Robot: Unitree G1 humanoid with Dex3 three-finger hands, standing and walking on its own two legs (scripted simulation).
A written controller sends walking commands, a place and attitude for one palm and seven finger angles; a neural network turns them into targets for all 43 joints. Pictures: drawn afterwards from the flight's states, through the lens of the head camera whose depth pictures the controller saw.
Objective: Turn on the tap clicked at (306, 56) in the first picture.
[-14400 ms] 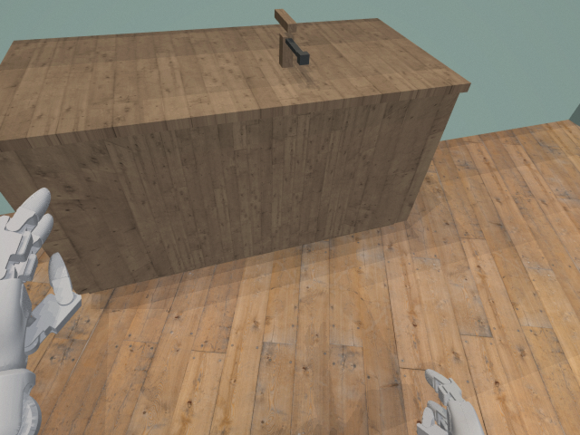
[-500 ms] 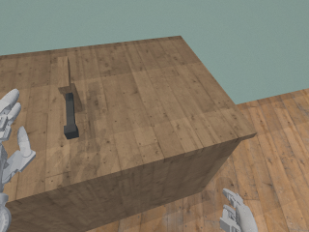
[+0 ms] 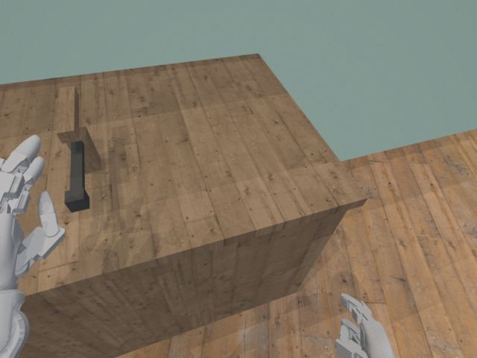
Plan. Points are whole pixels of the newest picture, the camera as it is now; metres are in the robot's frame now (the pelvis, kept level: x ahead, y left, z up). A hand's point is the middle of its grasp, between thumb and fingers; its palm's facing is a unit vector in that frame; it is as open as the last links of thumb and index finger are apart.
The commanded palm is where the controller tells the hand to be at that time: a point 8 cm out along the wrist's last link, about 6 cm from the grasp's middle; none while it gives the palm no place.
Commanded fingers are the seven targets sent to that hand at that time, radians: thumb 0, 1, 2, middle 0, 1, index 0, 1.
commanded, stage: shuffle to correct the standing spot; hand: left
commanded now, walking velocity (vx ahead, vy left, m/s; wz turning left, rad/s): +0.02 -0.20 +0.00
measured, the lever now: (77, 200) +0.32 +0.30 +0.07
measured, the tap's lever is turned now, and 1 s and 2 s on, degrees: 0 0 0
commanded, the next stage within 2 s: come to a stop and stand still in 0.24 s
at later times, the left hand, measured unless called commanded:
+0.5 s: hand (99, 230) +0.23 +0.20 +0.15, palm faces +0.37 -0.86 -0.36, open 7.4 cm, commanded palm +0.17 +0.24 +0.17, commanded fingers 0.00 0.90 0.90 -0.20 -0.30 -0.20 -0.30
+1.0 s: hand (45, 223) +0.24 +0.27 +0.15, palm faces +0.38 -0.84 -0.37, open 7.4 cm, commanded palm +0.18 +0.30 +0.17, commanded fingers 0.00 0.90 0.90 -0.20 -0.30 -0.20 -0.30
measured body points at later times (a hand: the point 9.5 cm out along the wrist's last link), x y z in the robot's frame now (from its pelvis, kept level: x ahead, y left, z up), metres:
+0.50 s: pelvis +0.02 -0.05 -0.01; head +0.04 -0.03 +0.44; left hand +0.21 +0.24 +0.17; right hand +0.19 -0.29 -0.08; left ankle +0.00 +0.10 -0.74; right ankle +0.04 -0.07 -0.74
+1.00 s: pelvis +0.02 +0.02 -0.01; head +0.05 +0.02 +0.44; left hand +0.21 +0.32 +0.17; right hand +0.18 -0.21 -0.09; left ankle +0.00 +0.10 -0.74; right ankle +0.04 -0.07 -0.74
